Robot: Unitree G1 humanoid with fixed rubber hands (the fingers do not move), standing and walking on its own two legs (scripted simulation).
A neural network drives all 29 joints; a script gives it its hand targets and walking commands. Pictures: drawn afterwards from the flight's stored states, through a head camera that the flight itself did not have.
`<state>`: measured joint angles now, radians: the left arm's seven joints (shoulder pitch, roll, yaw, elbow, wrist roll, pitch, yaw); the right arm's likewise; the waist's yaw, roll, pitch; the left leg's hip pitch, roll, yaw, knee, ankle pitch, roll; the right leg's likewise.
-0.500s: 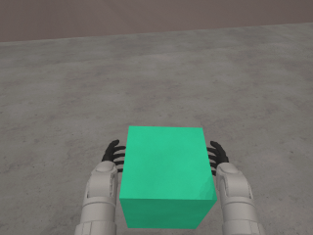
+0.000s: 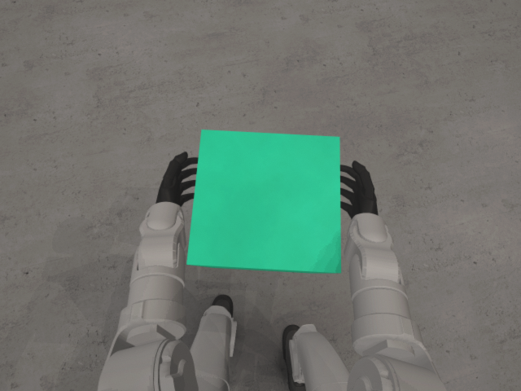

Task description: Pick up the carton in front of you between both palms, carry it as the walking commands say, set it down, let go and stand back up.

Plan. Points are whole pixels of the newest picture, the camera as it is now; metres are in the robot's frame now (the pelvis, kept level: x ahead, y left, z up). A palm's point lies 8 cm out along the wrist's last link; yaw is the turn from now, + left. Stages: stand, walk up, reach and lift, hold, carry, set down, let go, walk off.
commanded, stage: set down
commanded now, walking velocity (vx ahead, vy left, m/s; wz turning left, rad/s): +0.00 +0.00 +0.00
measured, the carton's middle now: (265, 213) +0.39 +0.02 -0.16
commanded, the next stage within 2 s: none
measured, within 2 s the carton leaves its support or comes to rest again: rests again in 1.82 s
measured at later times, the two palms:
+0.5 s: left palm (186, 193) +0.43 +0.18 -0.22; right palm (332, 204) +0.43 -0.12 -0.21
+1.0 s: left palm (196, 197) +0.47 +0.19 -0.38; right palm (313, 205) +0.46 -0.11 -0.37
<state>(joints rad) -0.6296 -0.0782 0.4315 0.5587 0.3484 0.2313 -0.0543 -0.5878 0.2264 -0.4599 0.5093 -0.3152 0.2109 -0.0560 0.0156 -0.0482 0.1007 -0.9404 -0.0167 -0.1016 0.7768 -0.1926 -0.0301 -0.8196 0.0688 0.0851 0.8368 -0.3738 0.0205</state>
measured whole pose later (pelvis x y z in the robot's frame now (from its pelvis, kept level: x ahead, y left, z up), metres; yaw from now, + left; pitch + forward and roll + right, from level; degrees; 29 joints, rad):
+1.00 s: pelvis -0.05 +0.01 -0.25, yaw -7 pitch +49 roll -6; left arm -1.20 0.14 0.42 0.75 0.23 0.30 0.02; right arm -1.18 0.02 -0.48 0.72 -0.15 0.26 -0.13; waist 0.05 -0.06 -0.03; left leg -2.19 -0.08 -0.15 1.75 -0.40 -0.07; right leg -2.05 0.18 0.07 1.82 -0.63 0.10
